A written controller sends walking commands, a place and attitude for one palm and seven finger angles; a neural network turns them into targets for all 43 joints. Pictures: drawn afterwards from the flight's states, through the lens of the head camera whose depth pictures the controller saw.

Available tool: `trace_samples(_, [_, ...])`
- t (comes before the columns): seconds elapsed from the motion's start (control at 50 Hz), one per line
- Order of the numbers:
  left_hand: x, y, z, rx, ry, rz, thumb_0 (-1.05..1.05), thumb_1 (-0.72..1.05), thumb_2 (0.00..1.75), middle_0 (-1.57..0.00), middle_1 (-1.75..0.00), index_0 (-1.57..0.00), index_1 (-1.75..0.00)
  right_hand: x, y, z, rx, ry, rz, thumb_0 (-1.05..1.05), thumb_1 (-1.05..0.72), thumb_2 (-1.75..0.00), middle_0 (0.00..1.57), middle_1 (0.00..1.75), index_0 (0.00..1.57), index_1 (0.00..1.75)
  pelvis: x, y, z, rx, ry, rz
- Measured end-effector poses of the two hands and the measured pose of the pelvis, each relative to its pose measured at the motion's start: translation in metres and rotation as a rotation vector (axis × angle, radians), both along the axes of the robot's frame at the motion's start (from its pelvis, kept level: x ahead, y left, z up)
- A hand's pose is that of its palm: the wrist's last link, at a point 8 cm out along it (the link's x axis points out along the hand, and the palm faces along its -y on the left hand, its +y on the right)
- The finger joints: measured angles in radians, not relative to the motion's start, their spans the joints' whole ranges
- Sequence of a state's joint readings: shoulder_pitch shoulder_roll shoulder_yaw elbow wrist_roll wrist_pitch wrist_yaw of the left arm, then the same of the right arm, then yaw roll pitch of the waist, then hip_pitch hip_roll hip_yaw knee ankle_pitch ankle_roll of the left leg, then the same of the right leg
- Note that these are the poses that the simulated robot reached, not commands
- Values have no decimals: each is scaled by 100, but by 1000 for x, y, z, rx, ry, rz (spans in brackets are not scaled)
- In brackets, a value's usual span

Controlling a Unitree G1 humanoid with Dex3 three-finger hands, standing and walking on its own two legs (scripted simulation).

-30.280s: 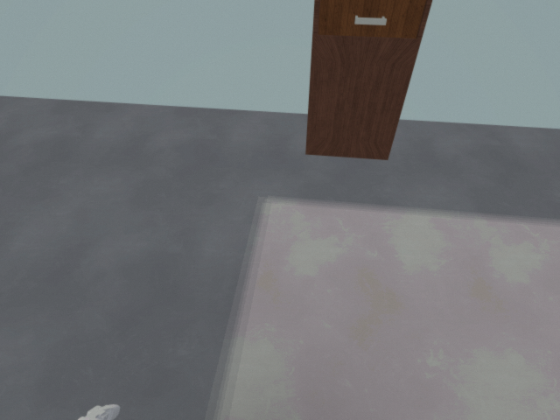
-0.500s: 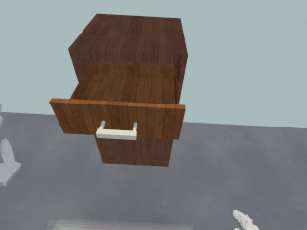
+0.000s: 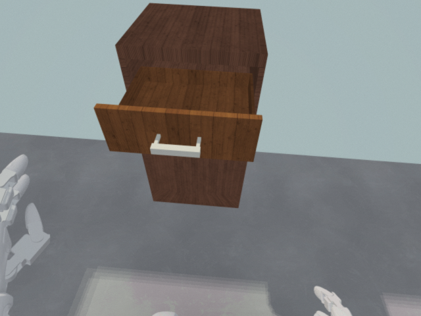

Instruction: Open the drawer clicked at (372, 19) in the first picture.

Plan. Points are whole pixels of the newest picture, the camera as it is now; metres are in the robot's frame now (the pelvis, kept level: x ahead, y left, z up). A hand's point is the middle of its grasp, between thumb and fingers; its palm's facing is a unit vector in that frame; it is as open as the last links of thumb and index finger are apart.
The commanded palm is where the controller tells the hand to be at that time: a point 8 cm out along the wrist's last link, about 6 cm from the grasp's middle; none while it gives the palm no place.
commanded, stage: stop stepping back and stand still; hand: left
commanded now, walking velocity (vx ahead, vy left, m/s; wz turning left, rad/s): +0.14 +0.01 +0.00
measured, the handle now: (177, 144) +0.54 +0.13 +0.00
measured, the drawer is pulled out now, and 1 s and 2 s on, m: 0.27 0.27 0.27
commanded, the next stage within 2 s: let the arm hang, fingers relaxed in 0.22 s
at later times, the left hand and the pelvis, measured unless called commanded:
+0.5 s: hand (98, 307) +0.16 +0.23 -0.09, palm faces +0.13 -0.93 -0.34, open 7.4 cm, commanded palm none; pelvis +0.00 +0.01 -0.02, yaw +4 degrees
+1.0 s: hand out of the picture -0.01 +0.21 -0.16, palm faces +0.07 -0.97 -0.21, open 7.3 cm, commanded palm none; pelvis +0.01 +0.03 +0.01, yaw +2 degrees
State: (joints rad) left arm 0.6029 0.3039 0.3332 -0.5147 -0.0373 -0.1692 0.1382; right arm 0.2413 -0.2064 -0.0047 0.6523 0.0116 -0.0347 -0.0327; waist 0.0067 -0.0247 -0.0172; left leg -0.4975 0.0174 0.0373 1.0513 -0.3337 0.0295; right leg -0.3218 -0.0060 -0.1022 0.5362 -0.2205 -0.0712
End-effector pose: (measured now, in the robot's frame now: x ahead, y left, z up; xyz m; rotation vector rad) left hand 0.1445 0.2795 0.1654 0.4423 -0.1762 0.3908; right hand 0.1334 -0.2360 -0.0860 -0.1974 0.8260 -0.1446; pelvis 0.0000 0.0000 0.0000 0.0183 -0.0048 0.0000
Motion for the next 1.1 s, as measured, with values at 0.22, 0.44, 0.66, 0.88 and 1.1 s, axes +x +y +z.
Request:
trace_samples(0.22, [13, -2, 49, 171, -179, -164, 2, 89, 90, -21, -30, -21, -30, -9, 1, 23, -71, -88, -51, 1, -91, -89, 19, 30, 20, 30, -5, 10, 2, -20, 12, 11])
trace_samples(0.44, [26, 14, -126, -90, 522, 19, 0, 90, 90, -19, -30, -20, -30, -8, 17, -48, 90, 109, 49, 1, -91, -89, 20, 30, 20, 30, 0, 7, -14, -16, 16, 71])
trace_samples(0.66, [-117, -42, -309, -573, 1323, 152, -3, 101, 90, -20, -30, -20, -30, -83, 15, -42, -11, 447, 11, 1, -91, -89, 20, 30, 20, 30, 2, 5, -4, -23, -7, 58])
trace_samples(0.88, [-170, -21, -298, -547, 1537, 234, 0, 94, 90, -20, -30, -20, -30, -116, 38, -48, 38, 555, -49, 1, -91, -89, 19, 30, 20, 29, 8, 23, 7, -29, -19, 38])
trace_samples(1.1, [-140, -25, -299, -537, 1499, 177, 1, 91, 90, -19, -30, -20, -30, -135, 65, -54, 98, 595, -75, 1, -93, -89, 20, 30, 20, 29, 11, 34, 10, -19, -29, 18])
